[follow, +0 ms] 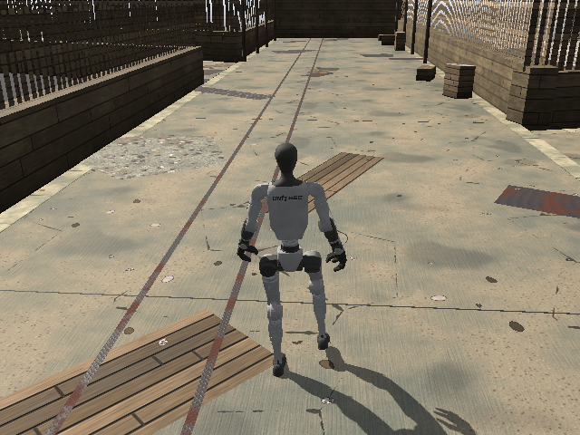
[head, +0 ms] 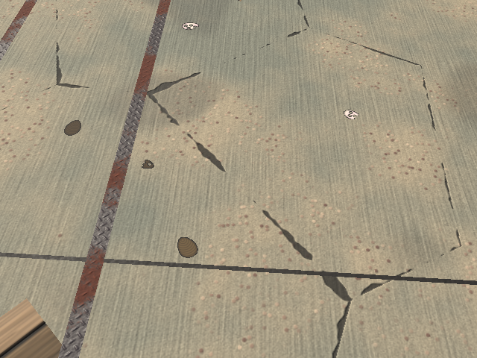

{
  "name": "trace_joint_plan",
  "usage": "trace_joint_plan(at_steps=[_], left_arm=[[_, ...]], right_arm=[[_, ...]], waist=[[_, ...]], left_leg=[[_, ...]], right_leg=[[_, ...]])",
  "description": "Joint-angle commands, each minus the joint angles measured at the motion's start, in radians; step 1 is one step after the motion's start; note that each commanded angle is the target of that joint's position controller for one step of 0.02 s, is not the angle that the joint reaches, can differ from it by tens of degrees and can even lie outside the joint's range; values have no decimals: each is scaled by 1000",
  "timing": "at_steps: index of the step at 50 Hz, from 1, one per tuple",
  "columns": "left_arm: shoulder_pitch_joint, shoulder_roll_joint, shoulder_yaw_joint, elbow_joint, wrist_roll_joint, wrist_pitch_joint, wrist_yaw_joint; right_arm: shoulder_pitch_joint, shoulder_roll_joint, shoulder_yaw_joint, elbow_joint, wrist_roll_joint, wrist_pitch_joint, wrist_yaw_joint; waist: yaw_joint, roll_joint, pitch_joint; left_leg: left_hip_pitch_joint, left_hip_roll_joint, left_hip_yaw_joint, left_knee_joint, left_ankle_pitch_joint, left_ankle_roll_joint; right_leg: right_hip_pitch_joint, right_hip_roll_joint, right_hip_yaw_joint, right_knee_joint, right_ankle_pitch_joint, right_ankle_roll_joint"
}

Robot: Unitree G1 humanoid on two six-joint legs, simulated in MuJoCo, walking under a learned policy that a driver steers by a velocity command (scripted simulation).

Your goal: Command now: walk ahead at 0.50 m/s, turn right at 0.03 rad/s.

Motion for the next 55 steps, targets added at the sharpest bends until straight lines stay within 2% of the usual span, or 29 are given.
trace_joint_plan(at_steps=[1, 6, 10, 12, 13, 14, 15, 16, 17, 18, 19, 20, 22, 24, 28, 32, 35, 36, 37, 38, 39, 40, 41, 43, 45, 48, 52, 54, 55], left_arm=[[-18, 50, 7, -42, -8, -4, -8], [-133, 37, -2, -82, -24, -12, -38], [-166, 32, -5, -120, -22, -17, -69], [-105, 56, 6, -120, -17, -14, -73], [-23, 88, 23, -107, -15, -9, -70], [121, 132, 47, -77, -15, -7, -61], [281, 208, 70, -56, -12, 1, -45], [277, 286, 81, -67, -8, -6, -44], [304, 186, 61, -70, -13, -1, -38], [242, 158, 51, -85, -6, 3, -30], [181, 143, 47, -102, -8, 8, -26], [132, 131, 43, -115, -14, 16, -23], [87, 124, 37, -126, -1, 24, -14], [67, 147, 45, -118, -1, 28, -5], [70, 168, 54, -100, -22, 64, 20], [98, 157, 52, -91, -24, 99, 35], [65, 145, 49, -108, -21, 106, 39], [47, 130, 44, -117, -20, 105, 38], [66, 77, 27, -136, -4, 99, 35], [209, 33, 14, -131, -3, 91, 32], [240, 121, 30, -117, -5, 89, 26], [190, 182, 52, -103, -16, 100, 26], [153, 182, 59, -98, -22, 118, 32], [124, 138, 50, -108, -20, 145, 38], [128, 78, 32, -113, -16, 145, 36], [104, 50, 16, -119, -6, 135, 31], [93, 64, 16, -113, -5, 132, 15], [137, 53, 17, -87, 0, 129, 5], [136, 71, 19, -91, 9, 128, 5]], right_arm=[[-16, -154, -36, -43, -2, -22, -13], [33, -175, -40, 11, -2, -22, -12], [46, -185, -46, 38, 3, 0, -21], [18, -209, -52, 28, 4, 12, -32], [8, -221, -54, 22, 3, 20, -39], [-12, -220, -51, 15, 5, 27, -47], [0, -189, -35, -9, -11, 18, -54], [123, -54, 6, -46, -31, -11, -33], [42, -152, -5, -41, -6, -43, -16], [-51, -181, -12, -78, 25, -58, -7], [-95, -175, -8, -91, 13, -64, -12], [-118, -179, -15, -96, -9, -58, -19], [-85, -167, -17, -102, -15, -30, -26], [-47, -129, -5, -90, -15, -8, -37], [-112, -108, 3, -92, -16, 9, -43], [-221, -119, -3, -121, -4, 10, -31], [-198, -143, -21, -120, -6, -5, -25], [-165, -152, -28, -113, -11, -14, -27], [-128, -212, -41, -118, -29, -16, -37], [-129, -250, -48, -123, -54, 2, -45], [-82, -211, -50, -108, -33, 17, -45], [-103, -160, -36, -123, -23, 23, -47], [-135, -135, -29, -128, -22, 32, -48], [-189, -135, -23, -131, -19, 46, -50], [-200, -139, -26, -120, -26, 54, -48], [-196, -148, -32, -104, -17, 60, -46], [-173, -173, -38, -77, 2, 70, -39], [-176, -163, -31, -63, 15, 74, -36], [-127, -142, -24, -40, 18, 71, -34]], waist=[[-2, 100, -30], [-58, 91, 38], [-57, 91, 45], [-13, 129, -21], [33, 147, -83], [117, 129, -162], [179, 30, -278], [70, -231, -383], [150, -128, -445], [151, -79, -306], [121, 40, -225], [87, 92, -153], [27, 54, -113], [2, 20, -111], [25, -31, -174], [65, -64, -173], [34, -96, -153], [10, -93, -152], [18, 6, -216], [89, 268, -267], [67, 306, -304], [43, 203, -242], [43, 145, -195], [54, 148, -124], [60, 185, -114], [42, 216, -160], [23, 236, -166], [57, 219, -143], [54, 189, -130]], left_leg=[[21, 249, -87, -142, 266, 119], [143, 301, -35, -155, 221, 98], [290, 348, 1, -69, 417, 78], [308, 338, 39, 50, 768, 52], [306, 324, 59, 169, 945, 37], [231, 290, 97, 367, 982, 6], [-6, 253, 120, 673, 680, -33], [-458, 9, 49, 1043, -326, -115], [-562, 33, -109, 1143, -400, -113], [-614, 87, -112, 1122, -333, -107], [-590, 127, -93, 1053, -283, -110], [-556, 147, -72, 984, -263, -123], [-462, 162, -62, 894, -242, -147], [-417, 150, -34, 758, -209, -178], [-308, 86, -14, 510, 29, -200], [-298, 55, -49, 342, 72, -188], [-237, 57, -74, 176, 80, -149], [-146, 87, -73, 80, 204, -121], [29, 263, -201, 94, 432, -52], [231, 498, -459, 115, 752, 138], [234, 578, -612, 86, 628, 220], [180, 511, -501, 88, 504, 189], [119, 444, -385, 83, 401, 143], [-19, 365, -267, 37, 290, 114], [-72, 308, -167, 11, 290, 109], [-42, 324, -132, 26, 339, 133], [-33, 349, -154, 40, 221, 139], [-100, 320, -129, 74, 126, 94], [-161, 291, -110, 97, 38, 29]], right_leg=[[26, -3, -7, -147, 208, -3], [-12, 38, -20, -323, 263, -38], [-58, 79, -45, -378, 108, -84], [66, 137, -107, -377, 8, -118], [180, 177, -136, -373, -29, -140], [393, 208, -138, -425, 29, -174], [709, 51, 91, -421, 96, -245], [1066, -206, 655, -485, 88, -456], [1123, -207, 726, -560, 126, -449], [1018, -179, 550, -557, 280, -400], [873, -137, 433, -550, 442, -369], [734, -103, 357, -566, 538, -349], [563, -61, 294, -612, 612, -343], [470, -23, 228, -620, 687, -334], [410, 55, 166, -570, 609, -257], [469, 48, 269, -508, 398, -215], [519, 50, 373, -434, 262, -184], [496, 85, 372, -382, 193, -155], [405, 145, 307, -223, -10, -108], [183, 288, 171, -15, -568, -42], [102, 230, 119, 174, -618, 2], [77, 193, 117, 274, -539, 26], [65, 172, 94, 314, -466, 43], [109, 155, 71, 302, -388, 59], [183, 163, 17, 192, -358, 61], [278, 143, -7, -7, -359, 53], [389, 138, -39, -250, -267, 18], [513, 160, -73, -472, -119, -25], [584, 138, -31, -546, -60, -58]])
